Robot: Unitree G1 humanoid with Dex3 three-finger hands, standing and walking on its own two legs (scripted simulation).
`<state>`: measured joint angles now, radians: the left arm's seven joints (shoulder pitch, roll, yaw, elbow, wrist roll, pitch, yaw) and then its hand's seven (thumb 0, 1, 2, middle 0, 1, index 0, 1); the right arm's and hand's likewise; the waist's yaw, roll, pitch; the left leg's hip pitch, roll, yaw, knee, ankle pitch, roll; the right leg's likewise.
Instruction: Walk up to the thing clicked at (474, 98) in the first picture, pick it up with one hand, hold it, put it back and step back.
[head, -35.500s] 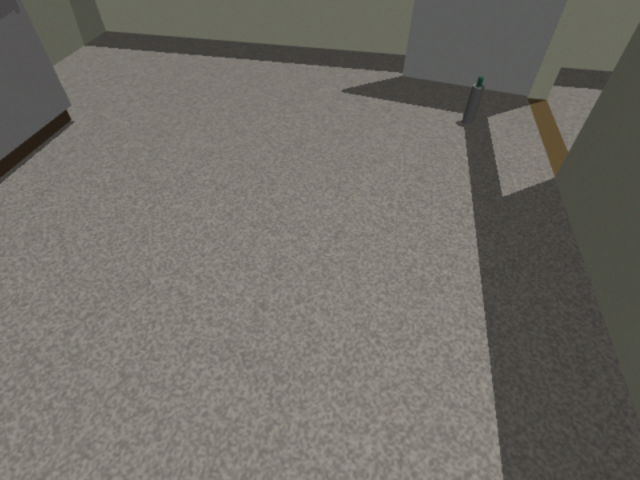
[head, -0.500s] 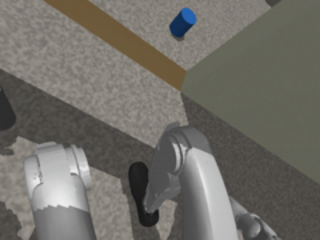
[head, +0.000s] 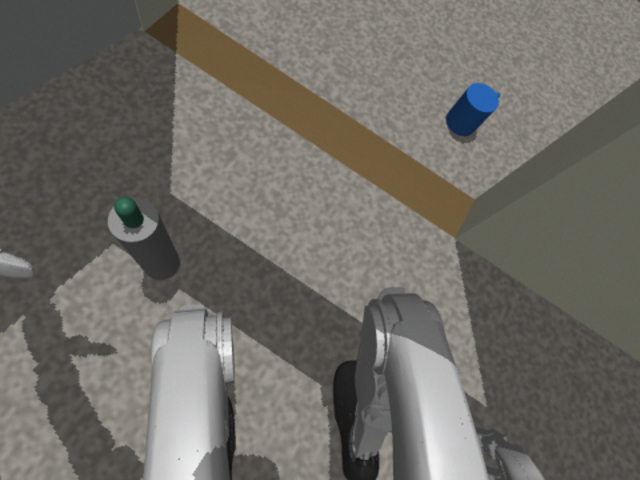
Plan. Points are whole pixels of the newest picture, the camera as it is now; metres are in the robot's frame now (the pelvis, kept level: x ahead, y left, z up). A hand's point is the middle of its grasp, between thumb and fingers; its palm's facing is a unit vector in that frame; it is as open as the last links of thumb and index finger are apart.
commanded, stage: home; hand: left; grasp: from the side
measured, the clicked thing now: (146, 239) +0.46 +0.23 -0.23
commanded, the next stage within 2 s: none
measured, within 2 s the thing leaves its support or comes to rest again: neither
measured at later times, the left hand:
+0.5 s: hand out of the picture +0.32 +0.26 +0.13, palm faces +0.19 -0.89 -0.42, open 17.6 cm
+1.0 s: hand out of the picture +0.25 +0.18 +0.29, palm faces +0.18 -0.93 -0.30, open 17.6 cm
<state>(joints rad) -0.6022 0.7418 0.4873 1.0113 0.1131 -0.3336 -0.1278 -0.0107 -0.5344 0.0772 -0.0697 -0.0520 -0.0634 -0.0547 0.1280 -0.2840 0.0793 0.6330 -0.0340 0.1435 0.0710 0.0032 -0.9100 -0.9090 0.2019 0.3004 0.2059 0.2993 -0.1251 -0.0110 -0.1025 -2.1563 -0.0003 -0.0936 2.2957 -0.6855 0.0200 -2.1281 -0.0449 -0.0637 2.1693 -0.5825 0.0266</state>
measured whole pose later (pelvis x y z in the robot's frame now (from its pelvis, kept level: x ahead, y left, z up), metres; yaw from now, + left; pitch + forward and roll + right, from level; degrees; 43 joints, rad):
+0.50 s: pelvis +0.05 -0.01 +0.23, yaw +4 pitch +26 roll -2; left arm -0.06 0.36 0.18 0.50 0.03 0.07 0.12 -0.01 -0.56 0.04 -0.06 -0.05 -0.06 -0.05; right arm 0.14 -0.24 0.01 0.54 0.04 0.04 -0.10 0.01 -0.90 -0.90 0.20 0.30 0.20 0.30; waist -0.05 0.01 -0.18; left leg -1.35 0.03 -0.05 1.53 -0.62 -0.02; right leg -1.37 -0.03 -0.05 1.47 -0.55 0.00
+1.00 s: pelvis +0.10 -0.01 +0.35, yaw +5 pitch +9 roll -1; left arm 0.46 0.21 -0.03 0.02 -0.03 0.26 0.17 -0.01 -0.57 0.03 -0.06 -0.05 -0.05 -0.05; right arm 0.29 -0.20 0.02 0.48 0.04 -0.05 -0.17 0.01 -0.90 -0.90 0.20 0.30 0.20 0.30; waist -0.03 0.05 -0.15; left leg -0.64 0.04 -0.02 0.98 -0.50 -0.01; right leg -0.66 -0.01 -0.05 0.94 -0.44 0.00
